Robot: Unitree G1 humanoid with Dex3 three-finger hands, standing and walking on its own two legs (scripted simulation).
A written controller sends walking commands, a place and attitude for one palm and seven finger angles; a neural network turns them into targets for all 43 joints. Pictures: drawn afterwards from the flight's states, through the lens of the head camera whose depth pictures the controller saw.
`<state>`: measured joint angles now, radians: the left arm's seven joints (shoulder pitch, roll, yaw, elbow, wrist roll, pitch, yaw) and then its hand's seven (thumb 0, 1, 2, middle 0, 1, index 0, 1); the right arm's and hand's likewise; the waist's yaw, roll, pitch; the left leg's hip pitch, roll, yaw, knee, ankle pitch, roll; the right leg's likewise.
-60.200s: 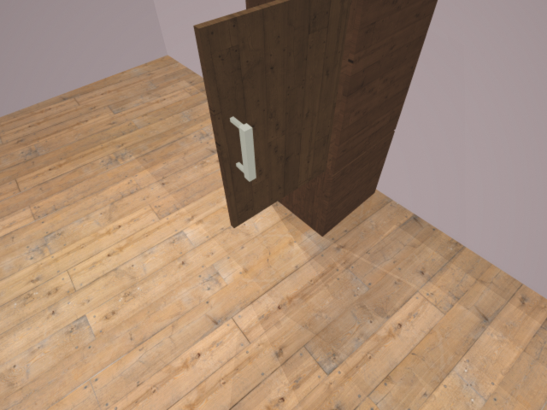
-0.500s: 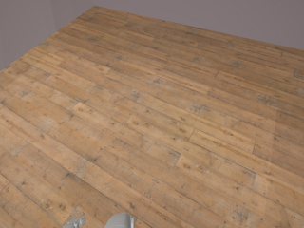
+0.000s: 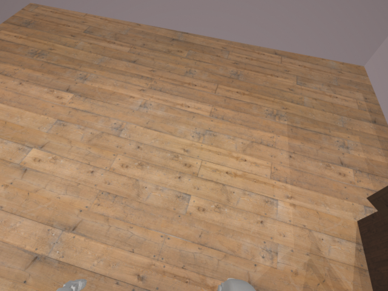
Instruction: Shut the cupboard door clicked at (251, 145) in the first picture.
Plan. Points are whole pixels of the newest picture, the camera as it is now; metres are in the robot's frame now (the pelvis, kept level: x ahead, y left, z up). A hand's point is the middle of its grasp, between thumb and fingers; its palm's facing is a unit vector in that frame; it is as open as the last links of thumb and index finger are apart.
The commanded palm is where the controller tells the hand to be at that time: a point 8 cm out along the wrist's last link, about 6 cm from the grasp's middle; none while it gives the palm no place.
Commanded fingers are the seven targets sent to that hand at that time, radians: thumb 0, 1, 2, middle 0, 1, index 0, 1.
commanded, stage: turn to face it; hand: left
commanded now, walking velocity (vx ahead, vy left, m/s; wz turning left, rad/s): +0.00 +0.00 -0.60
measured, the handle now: out of the picture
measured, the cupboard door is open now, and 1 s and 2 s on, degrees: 36 36 36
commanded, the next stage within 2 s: take the last steps up to it in 1.68 s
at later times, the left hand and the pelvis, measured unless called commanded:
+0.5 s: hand (143, 282) +0.15 +0.12 -0.16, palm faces -0.26 -0.94 -0.23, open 7.4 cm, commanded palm none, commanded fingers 0.00 0.90 0.90 -0.20 -0.30 -0.20 -0.30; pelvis +0.02 -0.05 +0.00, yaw -16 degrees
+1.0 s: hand (161, 234) +0.26 +0.09 -0.17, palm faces -0.55 -0.80 -0.24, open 7.4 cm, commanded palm none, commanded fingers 0.00 0.90 0.90 -0.20 -0.30 -0.20 -0.30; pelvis +0.05 -0.03 -0.01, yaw -35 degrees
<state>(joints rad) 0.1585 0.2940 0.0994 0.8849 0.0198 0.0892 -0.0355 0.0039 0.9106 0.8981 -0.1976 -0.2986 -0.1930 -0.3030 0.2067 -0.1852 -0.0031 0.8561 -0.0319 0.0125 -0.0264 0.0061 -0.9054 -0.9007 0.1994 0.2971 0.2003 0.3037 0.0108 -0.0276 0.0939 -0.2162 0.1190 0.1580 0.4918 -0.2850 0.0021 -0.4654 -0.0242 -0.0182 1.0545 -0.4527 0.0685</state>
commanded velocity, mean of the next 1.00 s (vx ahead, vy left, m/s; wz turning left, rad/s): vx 0.00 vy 0.00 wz -0.60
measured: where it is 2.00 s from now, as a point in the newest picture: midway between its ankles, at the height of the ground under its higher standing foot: outside the picture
